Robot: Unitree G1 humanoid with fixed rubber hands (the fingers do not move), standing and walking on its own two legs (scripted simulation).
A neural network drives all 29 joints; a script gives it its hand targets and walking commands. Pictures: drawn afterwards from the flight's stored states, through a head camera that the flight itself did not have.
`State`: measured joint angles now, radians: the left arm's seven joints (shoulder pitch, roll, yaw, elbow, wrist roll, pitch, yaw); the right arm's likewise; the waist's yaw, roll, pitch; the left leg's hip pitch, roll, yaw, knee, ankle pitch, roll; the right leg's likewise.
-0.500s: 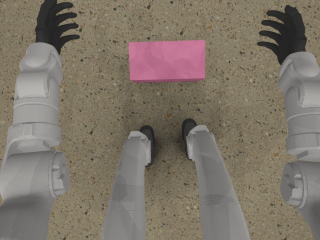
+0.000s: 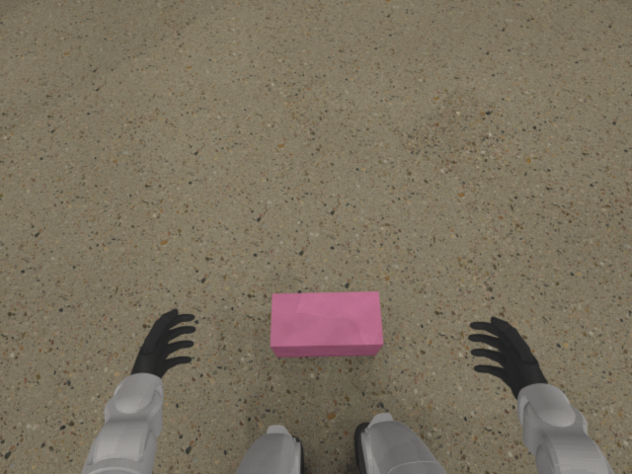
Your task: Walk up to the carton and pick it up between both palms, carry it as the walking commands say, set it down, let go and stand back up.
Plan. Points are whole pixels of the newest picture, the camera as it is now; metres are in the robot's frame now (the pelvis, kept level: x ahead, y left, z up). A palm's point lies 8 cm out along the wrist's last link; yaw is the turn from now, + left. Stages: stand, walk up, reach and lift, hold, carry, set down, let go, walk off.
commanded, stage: let go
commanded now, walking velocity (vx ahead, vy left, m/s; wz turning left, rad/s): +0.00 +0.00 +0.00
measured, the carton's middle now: (326, 325) +0.44 -0.01 -0.65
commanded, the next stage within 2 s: stand in 0.74 s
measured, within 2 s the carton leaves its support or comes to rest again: neither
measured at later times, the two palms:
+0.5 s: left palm (125, 418) +0.20 +0.24 -0.04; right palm (518, 377) +0.22 -0.22 -0.04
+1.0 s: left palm (101, 462) +0.16 +0.26 -0.05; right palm (583, 409) +0.18 -0.29 -0.05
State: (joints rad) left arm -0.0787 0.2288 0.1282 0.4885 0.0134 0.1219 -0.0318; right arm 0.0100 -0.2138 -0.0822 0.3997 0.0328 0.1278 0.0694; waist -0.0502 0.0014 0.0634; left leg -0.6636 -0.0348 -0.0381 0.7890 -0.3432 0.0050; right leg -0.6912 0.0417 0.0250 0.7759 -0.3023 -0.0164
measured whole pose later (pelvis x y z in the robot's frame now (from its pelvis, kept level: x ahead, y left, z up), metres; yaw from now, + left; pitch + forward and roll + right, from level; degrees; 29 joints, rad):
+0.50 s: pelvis +0.06 +0.01 +0.03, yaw +0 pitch -3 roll +0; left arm 0.26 0.19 0.03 0.42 0.02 0.10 -0.06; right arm 0.23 -0.19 -0.06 0.43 -0.04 0.11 0.08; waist 0.02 0.02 0.12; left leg -0.09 -0.03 -0.03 0.47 -0.32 0.02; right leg -0.12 0.03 0.03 0.46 -0.28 -0.01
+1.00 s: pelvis +0.07 -0.01 +0.03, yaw +0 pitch -2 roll +0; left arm 0.32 0.27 0.04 0.77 0.05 0.01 0.00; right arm 0.30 -0.30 -0.06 0.74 -0.05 0.01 -0.01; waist 0.00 0.02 -0.17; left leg -0.12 0.00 -0.04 0.49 -0.34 0.00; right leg -0.15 0.05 0.00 0.48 -0.31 -0.04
